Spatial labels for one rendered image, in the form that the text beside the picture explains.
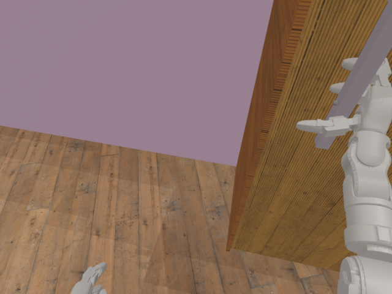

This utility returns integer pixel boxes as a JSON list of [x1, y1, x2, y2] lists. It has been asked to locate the right robot upper arm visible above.
[[337, 255, 392, 294]]

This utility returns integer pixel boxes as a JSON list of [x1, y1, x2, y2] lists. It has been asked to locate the handle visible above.
[[314, 0, 392, 149]]

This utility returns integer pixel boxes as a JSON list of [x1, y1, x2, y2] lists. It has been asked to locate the robot left hand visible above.
[[70, 262, 107, 294]]

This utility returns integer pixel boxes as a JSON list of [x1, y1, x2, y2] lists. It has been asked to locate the wardrobe door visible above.
[[232, 0, 392, 272]]

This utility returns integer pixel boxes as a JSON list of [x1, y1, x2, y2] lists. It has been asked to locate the robot right forearm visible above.
[[341, 130, 392, 263]]

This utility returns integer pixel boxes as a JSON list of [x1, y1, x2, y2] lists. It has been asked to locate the robot right hand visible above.
[[296, 58, 392, 138]]

